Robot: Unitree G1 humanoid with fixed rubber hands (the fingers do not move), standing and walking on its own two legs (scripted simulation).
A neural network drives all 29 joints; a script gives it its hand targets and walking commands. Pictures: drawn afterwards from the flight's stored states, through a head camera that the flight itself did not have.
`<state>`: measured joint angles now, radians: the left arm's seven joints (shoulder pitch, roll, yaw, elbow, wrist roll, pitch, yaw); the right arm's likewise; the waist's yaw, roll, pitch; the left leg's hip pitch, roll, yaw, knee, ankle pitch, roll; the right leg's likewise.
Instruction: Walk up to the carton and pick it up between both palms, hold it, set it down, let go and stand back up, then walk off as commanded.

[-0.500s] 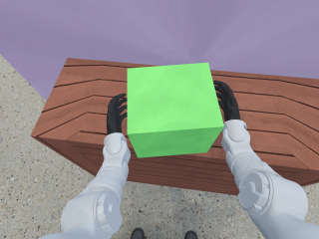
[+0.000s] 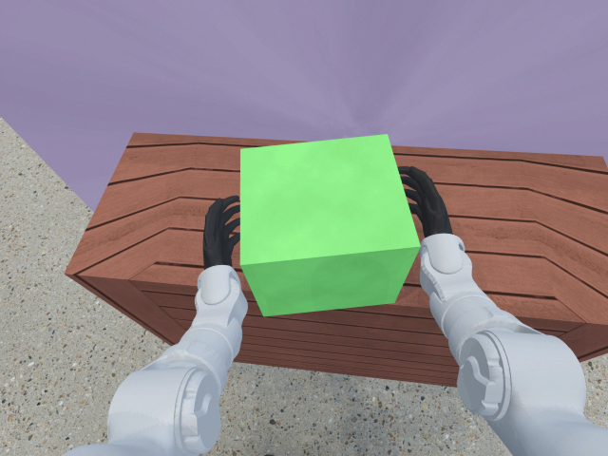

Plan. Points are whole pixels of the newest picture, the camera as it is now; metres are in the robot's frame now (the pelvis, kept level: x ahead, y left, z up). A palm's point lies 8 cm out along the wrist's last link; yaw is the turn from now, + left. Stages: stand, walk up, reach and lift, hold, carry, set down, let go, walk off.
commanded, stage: reach and lift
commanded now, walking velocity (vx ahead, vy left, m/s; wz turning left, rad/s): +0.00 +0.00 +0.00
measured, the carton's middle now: (321, 230) +0.44 +0.03 -0.02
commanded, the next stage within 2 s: none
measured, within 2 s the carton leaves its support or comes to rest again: leaves its support in 0.18 s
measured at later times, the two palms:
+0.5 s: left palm (186, 245) +0.34 +0.18 +0.10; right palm (461, 226) +0.37 -0.12 +0.12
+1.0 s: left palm (193, 240) +0.34 +0.16 +0.11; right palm (482, 246) +0.35 -0.14 +0.12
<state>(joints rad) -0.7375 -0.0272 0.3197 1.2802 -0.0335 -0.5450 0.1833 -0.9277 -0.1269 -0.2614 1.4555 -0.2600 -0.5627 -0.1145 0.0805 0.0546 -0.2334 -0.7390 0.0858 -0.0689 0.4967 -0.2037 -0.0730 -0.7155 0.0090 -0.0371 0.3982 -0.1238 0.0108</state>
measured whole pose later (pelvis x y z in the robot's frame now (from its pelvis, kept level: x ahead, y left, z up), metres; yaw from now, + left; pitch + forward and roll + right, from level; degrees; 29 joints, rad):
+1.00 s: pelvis -0.05 +0.01 +0.02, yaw +1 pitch +1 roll -1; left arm -0.74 0.01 0.28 0.92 0.12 0.21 0.15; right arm -0.80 -0.04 -0.25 1.07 -0.04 0.08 -0.12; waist -0.01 -0.02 -0.09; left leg -0.27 0.06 -0.05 0.39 -0.14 -0.06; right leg -0.27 -0.02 -0.02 0.33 -0.09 0.02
